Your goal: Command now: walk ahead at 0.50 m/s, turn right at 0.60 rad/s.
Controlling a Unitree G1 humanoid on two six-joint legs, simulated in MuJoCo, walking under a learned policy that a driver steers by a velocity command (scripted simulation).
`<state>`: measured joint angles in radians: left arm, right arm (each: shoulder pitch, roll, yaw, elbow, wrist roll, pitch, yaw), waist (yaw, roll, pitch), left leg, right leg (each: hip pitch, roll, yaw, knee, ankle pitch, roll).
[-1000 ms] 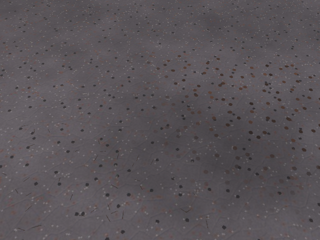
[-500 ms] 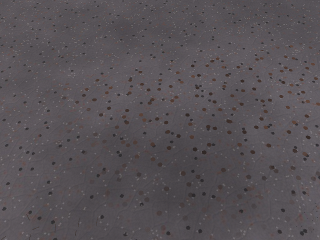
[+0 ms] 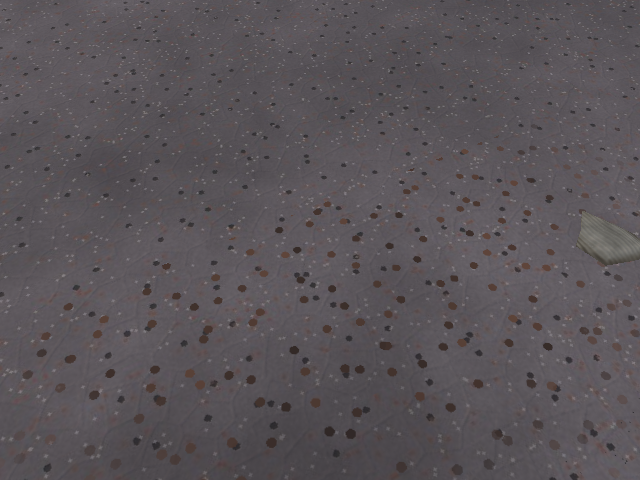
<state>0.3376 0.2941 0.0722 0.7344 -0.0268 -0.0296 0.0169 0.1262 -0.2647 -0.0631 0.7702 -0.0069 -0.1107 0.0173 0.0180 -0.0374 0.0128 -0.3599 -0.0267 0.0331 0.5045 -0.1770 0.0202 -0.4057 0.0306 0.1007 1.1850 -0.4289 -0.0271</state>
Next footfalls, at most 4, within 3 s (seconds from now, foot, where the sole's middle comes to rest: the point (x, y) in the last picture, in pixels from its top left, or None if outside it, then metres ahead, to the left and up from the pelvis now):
0.38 right None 0.35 -0.18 -0.77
0.90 left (296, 410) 0.63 0.08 -0.77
1.40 right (342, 285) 0.96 -0.02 -0.77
1.92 left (194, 261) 1.03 0.37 -0.77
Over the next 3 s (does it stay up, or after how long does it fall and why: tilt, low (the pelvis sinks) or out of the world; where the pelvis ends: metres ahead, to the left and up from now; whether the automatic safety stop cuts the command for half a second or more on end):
stays up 1.37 0.55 0.00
